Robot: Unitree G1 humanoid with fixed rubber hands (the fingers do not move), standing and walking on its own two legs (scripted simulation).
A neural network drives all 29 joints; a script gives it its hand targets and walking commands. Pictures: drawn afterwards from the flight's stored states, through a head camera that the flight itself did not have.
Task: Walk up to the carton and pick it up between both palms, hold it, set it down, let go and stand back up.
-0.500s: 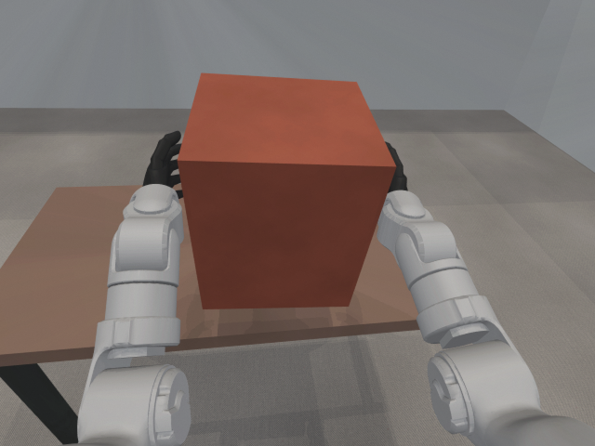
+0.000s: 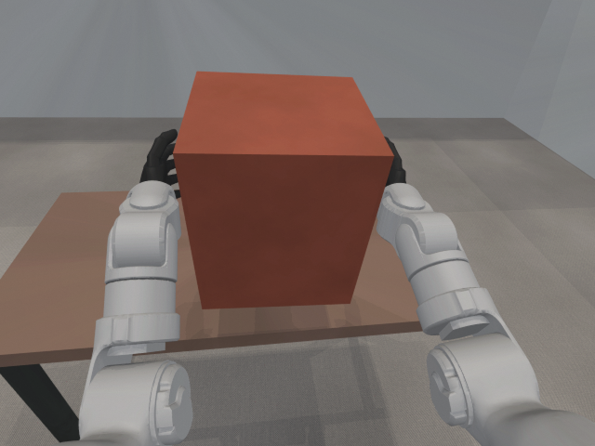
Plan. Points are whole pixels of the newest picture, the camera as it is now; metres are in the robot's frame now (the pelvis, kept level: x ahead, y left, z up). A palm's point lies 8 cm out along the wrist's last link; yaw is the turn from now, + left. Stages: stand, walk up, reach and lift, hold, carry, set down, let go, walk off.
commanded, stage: hold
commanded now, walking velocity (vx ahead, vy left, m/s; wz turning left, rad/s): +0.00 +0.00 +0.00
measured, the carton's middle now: (277, 193) +0.39 +0.00 +0.21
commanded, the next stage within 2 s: none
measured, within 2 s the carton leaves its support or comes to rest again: neither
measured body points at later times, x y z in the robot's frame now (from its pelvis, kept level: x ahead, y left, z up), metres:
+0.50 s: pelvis +0.01 +0.00 +0.00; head -0.07 +0.01 +0.44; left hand +0.39 +0.16 +0.23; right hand +0.39 -0.15 +0.22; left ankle +0.01 +0.11 -0.75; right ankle +0.02 -0.11 -0.75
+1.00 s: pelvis +0.01 +0.00 +0.00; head -0.06 +0.02 +0.44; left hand +0.38 +0.16 +0.23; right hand +0.38 -0.14 +0.22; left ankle +0.01 +0.11 -0.75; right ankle +0.02 -0.11 -0.75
